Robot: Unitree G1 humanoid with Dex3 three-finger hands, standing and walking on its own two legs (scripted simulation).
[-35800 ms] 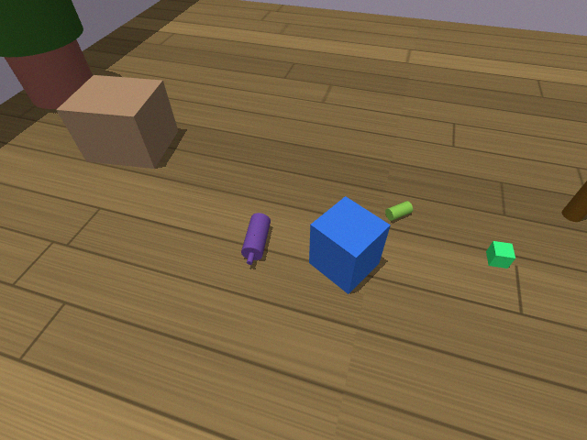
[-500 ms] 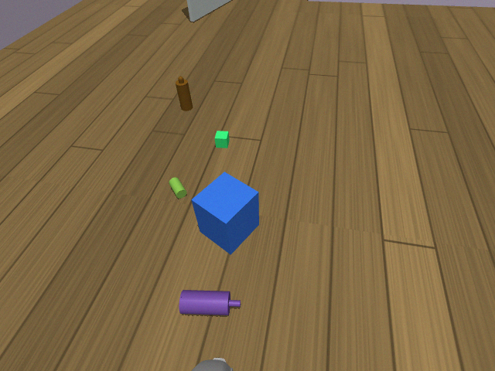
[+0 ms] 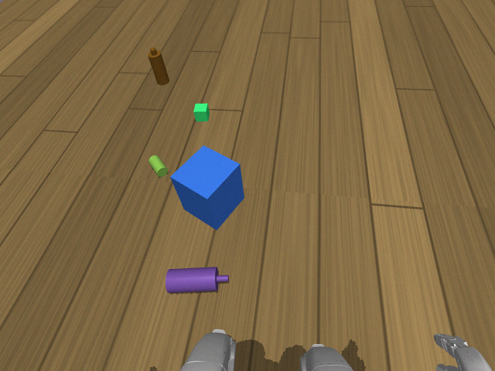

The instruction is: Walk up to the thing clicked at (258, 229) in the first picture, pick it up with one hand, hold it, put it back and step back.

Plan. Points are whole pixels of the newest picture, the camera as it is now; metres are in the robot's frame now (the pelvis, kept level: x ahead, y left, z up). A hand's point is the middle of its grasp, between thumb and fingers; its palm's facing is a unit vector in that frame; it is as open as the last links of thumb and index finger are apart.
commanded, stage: walk up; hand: left
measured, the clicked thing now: (198, 279) +0.51 +0.25 -0.69
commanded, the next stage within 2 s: none
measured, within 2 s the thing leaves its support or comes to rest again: neither
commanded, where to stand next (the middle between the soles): +0.14 +0.04 m, yaw +1 degrees
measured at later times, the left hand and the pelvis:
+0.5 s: hand out of the picture +0.06 +0.34 -0.12, palm faces +0.02 -0.92 -0.40, open 7.4 cm; pelvis +0.02 +0.04 +0.03, yaw +4 degrees
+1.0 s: hand out of the picture +0.12 +0.34 -0.12, palm faces +0.04 -0.92 -0.40, open 7.4 cm; pelvis +0.06 +0.05 +0.02, yaw +1 degrees
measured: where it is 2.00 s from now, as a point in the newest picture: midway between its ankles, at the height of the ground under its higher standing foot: outside the picture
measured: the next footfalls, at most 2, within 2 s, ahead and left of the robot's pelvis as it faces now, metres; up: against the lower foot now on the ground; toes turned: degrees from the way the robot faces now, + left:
left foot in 0.26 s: +0.01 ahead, +0.17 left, +0.00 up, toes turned +6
right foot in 0.64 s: +0.20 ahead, -0.09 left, +0.00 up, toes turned +2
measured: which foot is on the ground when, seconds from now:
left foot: up 0.00-0.24, down 0.26-0.66, up 0.68-0.94, down 0.96-1.00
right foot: down 0.00-0.26, up 0.28-0.62, down 0.64-0.98, up 1.00-1.00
